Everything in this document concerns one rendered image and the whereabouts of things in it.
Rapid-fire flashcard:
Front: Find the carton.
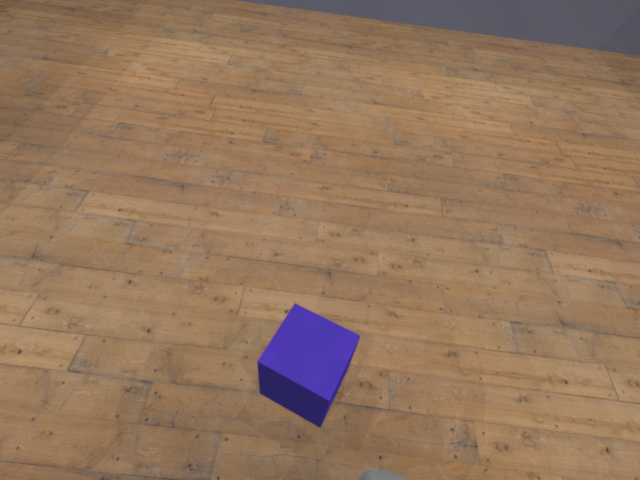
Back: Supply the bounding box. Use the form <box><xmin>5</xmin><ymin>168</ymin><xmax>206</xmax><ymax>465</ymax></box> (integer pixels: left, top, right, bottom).
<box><xmin>257</xmin><ymin>303</ymin><xmax>360</xmax><ymax>427</ymax></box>

